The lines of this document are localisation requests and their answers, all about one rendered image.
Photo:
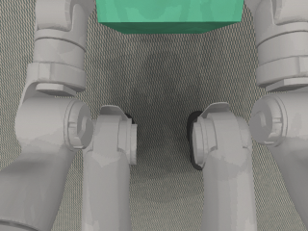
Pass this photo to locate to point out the carton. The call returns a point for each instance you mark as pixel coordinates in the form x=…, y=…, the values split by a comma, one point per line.
x=134, y=17

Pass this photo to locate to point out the robot left upper arm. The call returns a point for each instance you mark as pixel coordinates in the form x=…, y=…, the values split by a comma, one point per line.
x=50, y=131

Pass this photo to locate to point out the right robot forearm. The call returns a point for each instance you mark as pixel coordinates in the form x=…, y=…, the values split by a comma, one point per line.
x=281, y=34

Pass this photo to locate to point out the right robot shin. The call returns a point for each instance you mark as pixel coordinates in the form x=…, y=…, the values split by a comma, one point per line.
x=221, y=107

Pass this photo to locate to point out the left robot foot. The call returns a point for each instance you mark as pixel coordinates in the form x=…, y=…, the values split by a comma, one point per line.
x=133, y=122

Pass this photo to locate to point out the left robot forearm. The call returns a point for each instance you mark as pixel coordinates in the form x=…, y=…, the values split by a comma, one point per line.
x=60, y=43

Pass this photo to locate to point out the robot right upper arm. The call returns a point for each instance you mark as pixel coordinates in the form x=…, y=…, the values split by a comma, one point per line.
x=280, y=122

